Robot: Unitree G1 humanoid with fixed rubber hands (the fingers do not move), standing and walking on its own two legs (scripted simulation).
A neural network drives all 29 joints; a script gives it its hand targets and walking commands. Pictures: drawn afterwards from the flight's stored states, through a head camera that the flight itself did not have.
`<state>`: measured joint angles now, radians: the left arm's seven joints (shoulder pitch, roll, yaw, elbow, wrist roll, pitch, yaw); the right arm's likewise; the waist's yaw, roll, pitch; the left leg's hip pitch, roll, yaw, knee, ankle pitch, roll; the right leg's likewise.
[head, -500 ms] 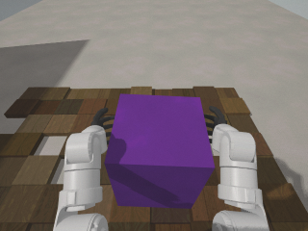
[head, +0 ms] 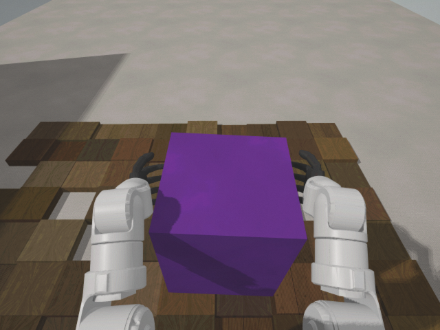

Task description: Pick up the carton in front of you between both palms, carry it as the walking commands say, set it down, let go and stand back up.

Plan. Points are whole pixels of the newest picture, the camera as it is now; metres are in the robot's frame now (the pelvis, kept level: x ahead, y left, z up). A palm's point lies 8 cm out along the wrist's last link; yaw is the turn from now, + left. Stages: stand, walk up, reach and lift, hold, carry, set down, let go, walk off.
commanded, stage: carry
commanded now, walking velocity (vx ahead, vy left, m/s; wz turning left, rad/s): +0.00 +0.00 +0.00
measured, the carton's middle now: (224, 218) +0.32 +0.00 +0.05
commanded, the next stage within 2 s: none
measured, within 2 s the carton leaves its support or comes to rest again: neither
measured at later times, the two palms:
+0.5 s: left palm (166, 152) +0.44 +0.12 +0.12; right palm (309, 146) +0.45 -0.18 +0.12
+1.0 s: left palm (177, 80) +0.72 +0.13 +0.14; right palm (285, 82) +0.70 -0.17 +0.15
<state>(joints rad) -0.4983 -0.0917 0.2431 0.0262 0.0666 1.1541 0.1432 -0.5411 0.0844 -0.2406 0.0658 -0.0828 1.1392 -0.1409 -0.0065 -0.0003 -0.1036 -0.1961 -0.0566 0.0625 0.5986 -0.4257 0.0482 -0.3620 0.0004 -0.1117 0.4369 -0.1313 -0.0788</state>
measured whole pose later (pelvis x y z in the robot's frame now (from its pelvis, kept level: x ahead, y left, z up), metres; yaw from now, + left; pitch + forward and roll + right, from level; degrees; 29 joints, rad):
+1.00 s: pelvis +0.40 +0.01 +0.04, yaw -4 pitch +4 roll -1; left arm -0.33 -0.16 0.20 -0.30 0.07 1.13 0.15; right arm -0.37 0.14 -0.21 -0.25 -0.03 1.10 -0.14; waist -0.05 0.00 0.01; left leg -0.33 -0.01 0.19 0.45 -0.20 0.11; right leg -0.59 -0.06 -0.02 1.11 -0.28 -0.02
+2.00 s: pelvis +1.06 -0.05 +0.03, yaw -3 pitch +3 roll -1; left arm -0.48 -0.12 0.25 -0.05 0.11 1.12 0.14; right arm -0.52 0.07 -0.23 0.05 -0.04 1.06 -0.13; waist -0.08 0.00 -0.01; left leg -0.35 -0.03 0.18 0.54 -0.27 0.13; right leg -0.61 -0.03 -0.03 1.21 -0.35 -0.04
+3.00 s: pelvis +1.74 -0.07 -0.02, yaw -4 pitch +5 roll -1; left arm -0.44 -0.13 0.22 -0.05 0.07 1.08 0.15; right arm -0.43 0.11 -0.26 -0.03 -0.05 1.04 -0.13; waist -0.05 -0.01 0.00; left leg -0.38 -0.06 0.13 0.56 -0.27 0.14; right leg -0.66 -0.04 -0.01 1.26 -0.37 -0.03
